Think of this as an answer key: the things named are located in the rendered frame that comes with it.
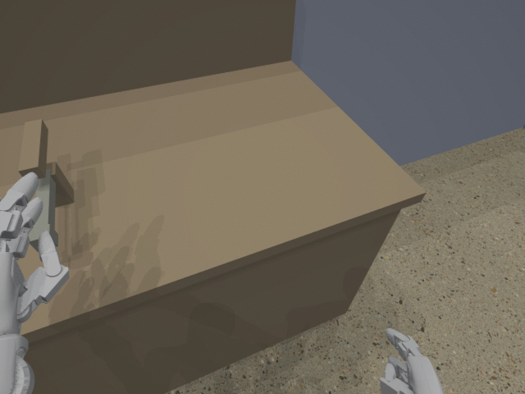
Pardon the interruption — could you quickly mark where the counter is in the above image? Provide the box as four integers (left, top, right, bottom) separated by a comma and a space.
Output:
0, 0, 426, 394

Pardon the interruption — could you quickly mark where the robot left forearm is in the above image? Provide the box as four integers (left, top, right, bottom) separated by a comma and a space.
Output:
0, 334, 34, 394

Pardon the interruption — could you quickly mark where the left robot hand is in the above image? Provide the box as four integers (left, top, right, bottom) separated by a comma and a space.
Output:
0, 172, 69, 335

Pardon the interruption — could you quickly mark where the right robot hand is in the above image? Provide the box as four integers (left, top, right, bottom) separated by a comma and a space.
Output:
380, 328, 444, 394

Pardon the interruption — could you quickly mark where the tap lever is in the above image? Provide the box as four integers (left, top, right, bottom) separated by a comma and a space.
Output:
29, 169, 58, 252

